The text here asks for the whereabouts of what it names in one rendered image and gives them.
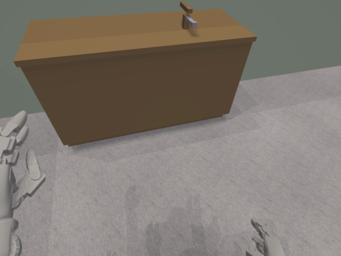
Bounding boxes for left robot forearm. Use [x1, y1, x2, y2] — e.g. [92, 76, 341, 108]
[0, 218, 22, 256]

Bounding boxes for left robot hand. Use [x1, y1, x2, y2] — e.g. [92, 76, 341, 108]
[0, 110, 46, 219]

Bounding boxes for right robot hand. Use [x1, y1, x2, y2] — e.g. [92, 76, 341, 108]
[246, 218, 286, 256]

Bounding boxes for counter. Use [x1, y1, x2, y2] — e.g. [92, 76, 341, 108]
[13, 1, 257, 147]

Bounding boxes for tap lever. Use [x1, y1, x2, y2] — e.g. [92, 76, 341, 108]
[185, 16, 197, 28]

